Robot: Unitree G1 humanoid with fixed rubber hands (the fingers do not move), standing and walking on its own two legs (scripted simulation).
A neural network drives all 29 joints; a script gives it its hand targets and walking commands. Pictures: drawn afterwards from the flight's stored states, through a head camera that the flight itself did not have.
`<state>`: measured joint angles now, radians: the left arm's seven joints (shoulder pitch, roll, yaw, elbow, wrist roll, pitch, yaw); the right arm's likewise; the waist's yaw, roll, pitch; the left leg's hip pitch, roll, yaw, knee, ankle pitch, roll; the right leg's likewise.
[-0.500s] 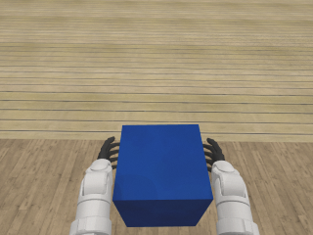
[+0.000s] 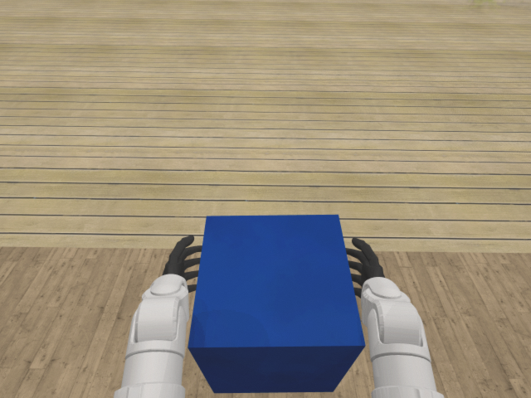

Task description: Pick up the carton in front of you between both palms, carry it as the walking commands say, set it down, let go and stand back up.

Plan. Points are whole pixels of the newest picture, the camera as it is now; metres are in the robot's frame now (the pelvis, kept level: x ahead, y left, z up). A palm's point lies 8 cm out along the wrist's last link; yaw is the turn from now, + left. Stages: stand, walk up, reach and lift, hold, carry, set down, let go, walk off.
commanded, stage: hold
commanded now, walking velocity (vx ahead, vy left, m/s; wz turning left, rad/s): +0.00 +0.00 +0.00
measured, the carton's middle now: (273, 308) +0.28 +0.00 -0.02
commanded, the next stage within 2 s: carry in 1.20 s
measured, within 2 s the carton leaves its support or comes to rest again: neither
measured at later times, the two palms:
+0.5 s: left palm (174, 285) +0.28 +0.15 +0.05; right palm (372, 288) +0.28 -0.15 +0.05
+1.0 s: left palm (174, 284) +0.28 +0.15 +0.05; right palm (371, 287) +0.28 -0.15 +0.05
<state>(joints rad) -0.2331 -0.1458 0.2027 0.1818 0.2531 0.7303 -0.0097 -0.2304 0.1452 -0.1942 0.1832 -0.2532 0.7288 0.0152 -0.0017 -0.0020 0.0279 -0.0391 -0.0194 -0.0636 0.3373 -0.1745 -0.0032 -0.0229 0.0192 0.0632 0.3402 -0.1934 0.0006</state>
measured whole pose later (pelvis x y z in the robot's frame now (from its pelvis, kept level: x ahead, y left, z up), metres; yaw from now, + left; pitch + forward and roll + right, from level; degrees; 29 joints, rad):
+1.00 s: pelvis +0.00 +0.00 +0.00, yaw +0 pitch -8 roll +0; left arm -0.25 -0.15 0.22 0.19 0.27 0.77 -0.02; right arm -0.25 0.15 -0.21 0.19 -0.27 0.76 0.02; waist 0.00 0.00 0.04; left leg -0.03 -0.02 -0.06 0.35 -0.18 0.00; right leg -0.01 0.02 0.07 0.35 -0.20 0.00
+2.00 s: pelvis +0.30 +0.01 +0.00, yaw -5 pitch +5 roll -1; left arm 0.06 -0.13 0.06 -0.49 -0.01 1.14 0.18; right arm 0.08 0.14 -0.04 -0.51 0.01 1.15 -0.19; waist -0.05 0.02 -0.17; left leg -0.18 0.01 0.23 0.32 -0.24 0.07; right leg -0.55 -0.09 -0.10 0.99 -0.25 0.00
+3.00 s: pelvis +0.94 -0.07 -0.01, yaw -4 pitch +6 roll -1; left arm -0.39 -0.17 0.29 -0.17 0.03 0.96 0.20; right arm -0.39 0.16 -0.24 -0.14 0.02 0.95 -0.17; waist -0.08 0.01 0.04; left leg -0.35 -0.02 0.15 0.53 -0.30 0.10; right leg -0.62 -0.03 -0.01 1.04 -0.37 -0.05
